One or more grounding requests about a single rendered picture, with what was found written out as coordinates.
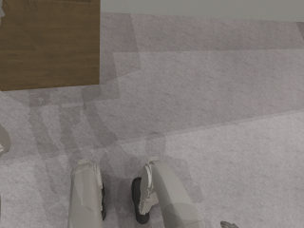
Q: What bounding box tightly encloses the cabinet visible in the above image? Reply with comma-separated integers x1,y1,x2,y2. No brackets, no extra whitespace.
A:
0,0,101,91

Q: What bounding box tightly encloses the left robot foot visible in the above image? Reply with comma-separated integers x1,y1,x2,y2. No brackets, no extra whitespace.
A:
101,181,106,221

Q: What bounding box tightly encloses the left robot upper arm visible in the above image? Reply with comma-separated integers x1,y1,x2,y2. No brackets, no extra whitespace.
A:
0,124,11,220

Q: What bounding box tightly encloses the right robot shin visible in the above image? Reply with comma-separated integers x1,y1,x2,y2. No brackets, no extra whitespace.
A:
138,157,166,215

